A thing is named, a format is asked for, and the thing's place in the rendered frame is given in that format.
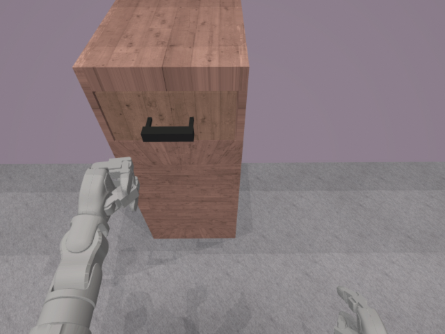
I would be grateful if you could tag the drawer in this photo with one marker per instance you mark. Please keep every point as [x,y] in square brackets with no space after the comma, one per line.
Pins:
[126,112]

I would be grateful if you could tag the handle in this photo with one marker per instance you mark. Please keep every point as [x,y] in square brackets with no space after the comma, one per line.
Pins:
[167,134]

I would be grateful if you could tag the left robot forearm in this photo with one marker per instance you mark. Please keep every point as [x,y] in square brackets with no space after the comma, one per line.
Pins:
[73,292]

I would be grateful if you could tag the right robot hand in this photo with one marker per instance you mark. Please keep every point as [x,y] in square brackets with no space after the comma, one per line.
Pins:
[368,320]

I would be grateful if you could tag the cabinet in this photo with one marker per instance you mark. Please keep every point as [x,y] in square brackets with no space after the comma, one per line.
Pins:
[188,190]

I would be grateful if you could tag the left robot hand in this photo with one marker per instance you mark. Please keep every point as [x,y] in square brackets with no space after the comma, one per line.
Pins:
[97,186]

